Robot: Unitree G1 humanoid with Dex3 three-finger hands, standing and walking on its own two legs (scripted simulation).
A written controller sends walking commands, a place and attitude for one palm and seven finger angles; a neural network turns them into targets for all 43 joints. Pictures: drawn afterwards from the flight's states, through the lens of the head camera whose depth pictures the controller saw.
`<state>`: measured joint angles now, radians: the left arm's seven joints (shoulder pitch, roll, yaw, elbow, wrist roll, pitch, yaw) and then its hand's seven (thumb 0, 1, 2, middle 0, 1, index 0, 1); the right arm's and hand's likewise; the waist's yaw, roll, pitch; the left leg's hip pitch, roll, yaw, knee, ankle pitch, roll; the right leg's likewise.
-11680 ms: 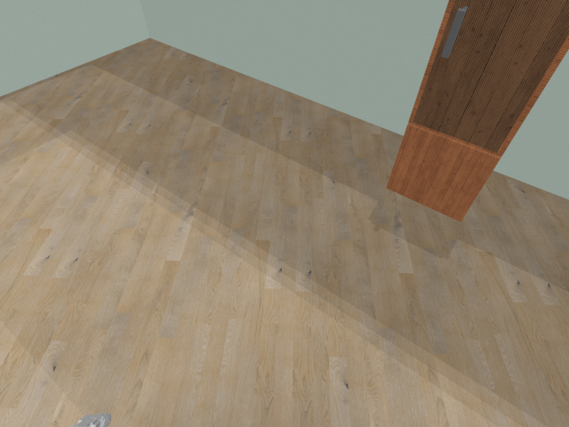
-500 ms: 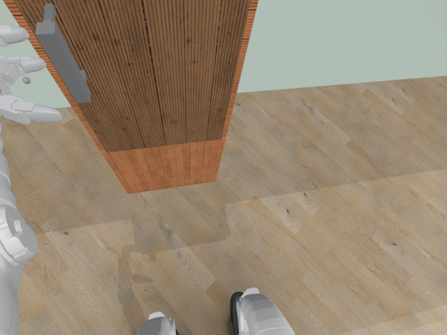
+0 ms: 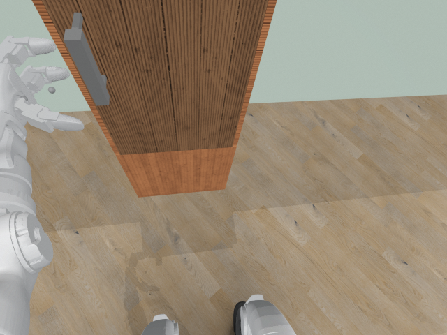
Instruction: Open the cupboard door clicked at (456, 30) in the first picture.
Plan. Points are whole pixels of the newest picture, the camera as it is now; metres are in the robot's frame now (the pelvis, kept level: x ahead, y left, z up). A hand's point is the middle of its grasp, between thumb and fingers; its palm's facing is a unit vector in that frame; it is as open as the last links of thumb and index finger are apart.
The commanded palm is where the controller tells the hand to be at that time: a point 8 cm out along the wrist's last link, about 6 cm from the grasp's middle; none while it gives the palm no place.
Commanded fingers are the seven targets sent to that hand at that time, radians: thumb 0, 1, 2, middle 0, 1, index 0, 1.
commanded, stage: move the hooked fingers beside the handle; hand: left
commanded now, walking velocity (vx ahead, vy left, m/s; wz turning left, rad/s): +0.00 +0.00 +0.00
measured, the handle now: (91, 62) +0.57 +0.20 +0.08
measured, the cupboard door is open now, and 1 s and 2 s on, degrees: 0 0 1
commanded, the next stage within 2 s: slide the fingers in behind the handle in 0.06 s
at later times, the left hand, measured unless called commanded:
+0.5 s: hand (69, 87) +0.51 +0.22 +0.09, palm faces +0.02 -1.00 -0.01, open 14.0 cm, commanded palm +0.49 +0.26 +0.09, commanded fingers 0.00 -0.50 0.30 -0.30 -1.20 -0.30 -1.20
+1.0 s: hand (87, 88) +0.52 +0.20 +0.08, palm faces +0.02 -1.00 +0.00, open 14.0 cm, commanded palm +0.49 +0.23 +0.09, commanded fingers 0.00 -0.50 0.30 -0.30 -1.20 -0.30 -1.20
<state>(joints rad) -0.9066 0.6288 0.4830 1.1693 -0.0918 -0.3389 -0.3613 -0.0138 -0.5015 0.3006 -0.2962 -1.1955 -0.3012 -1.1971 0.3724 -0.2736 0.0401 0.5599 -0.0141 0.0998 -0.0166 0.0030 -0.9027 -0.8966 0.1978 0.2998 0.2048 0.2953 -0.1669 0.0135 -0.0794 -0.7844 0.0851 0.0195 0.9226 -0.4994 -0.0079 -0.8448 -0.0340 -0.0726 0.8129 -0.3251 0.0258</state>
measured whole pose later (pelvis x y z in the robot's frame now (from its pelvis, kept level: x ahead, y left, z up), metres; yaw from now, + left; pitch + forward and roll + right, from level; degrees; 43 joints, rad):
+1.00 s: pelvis +0.00 +0.00 +0.00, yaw +0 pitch +21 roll -3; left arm -0.94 0.51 0.40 1.16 -0.08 -0.35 -0.23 -0.01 -0.50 0.30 -0.30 -1.20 -0.30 -1.20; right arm 0.40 -0.26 0.03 0.60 -0.03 0.07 0.00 0.00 -0.90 -0.90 0.20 0.30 0.20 0.30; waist -0.17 0.02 -0.09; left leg -0.80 0.07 0.02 0.93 -0.50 0.00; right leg -0.86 -0.04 -0.07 0.82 -0.33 0.03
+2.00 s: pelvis +0.00 +0.00 +0.00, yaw +1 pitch +21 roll -2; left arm -0.95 0.45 0.36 1.17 -0.07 -0.38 -0.13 -0.01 -0.43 0.33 -0.29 -1.20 -0.27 -1.21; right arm 0.41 -0.26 0.01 0.63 -0.04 0.05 0.02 0.00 -0.90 -0.90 0.20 0.30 0.20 0.30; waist -0.17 0.03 -0.09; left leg -0.80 0.07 0.02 0.92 -0.49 -0.01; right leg -0.87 -0.05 -0.07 0.83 -0.33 0.02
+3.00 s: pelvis +0.00 +0.00 +0.01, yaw -1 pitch +19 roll -1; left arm -0.65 0.33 0.34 0.87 -0.14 -0.36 -0.15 0.01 0.70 0.74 -0.36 -1.35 -0.36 -1.35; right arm 0.42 -0.25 0.00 0.59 -0.01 0.06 0.02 0.01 -0.90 -0.90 0.20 0.30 0.20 0.30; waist -0.13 0.03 -0.11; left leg -0.69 0.07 0.06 0.84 -0.47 -0.01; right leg -0.79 -0.03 -0.03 0.78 -0.31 0.02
